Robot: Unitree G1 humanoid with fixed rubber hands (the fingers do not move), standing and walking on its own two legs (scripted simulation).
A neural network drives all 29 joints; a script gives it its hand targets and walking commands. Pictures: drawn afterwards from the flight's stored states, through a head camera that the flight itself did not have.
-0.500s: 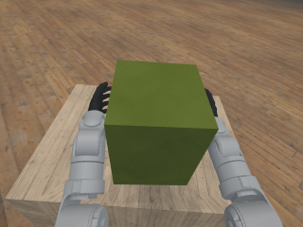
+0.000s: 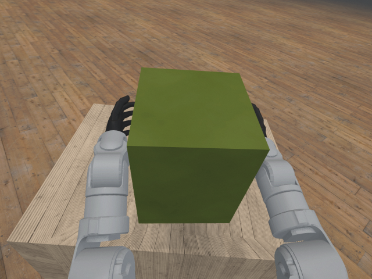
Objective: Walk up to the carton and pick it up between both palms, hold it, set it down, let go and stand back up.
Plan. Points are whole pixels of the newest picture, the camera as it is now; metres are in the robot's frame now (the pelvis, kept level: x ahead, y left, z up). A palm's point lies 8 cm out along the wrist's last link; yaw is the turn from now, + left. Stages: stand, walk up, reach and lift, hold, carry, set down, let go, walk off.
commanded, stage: hold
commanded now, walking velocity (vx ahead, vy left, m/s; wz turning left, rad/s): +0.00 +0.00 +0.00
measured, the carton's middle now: (188, 149) +0.34 +0.01 +0.15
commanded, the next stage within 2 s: none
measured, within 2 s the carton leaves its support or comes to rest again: neither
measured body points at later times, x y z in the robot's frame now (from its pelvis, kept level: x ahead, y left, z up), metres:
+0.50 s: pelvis +0.01 +0.00 +0.00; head -0.03 +0.04 +0.45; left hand +0.38 +0.16 +0.17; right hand +0.38 -0.13 +0.17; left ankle +0.02 +0.13 -0.75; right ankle +0.02 -0.12 -0.75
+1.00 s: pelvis +0.00 +0.00 +0.00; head -0.04 +0.03 +0.45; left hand +0.38 +0.16 +0.17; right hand +0.38 -0.14 +0.17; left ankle +0.02 +0.13 -0.75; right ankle +0.02 -0.12 -0.75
